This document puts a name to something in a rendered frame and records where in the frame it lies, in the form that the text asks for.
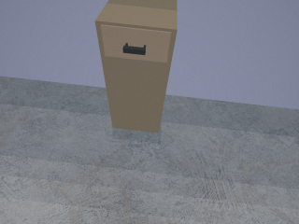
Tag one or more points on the handle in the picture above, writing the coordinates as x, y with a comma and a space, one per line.
134, 50

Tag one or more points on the drawer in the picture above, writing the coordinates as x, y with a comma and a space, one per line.
156, 42

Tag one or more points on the cabinet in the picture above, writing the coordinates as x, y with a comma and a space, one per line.
136, 88

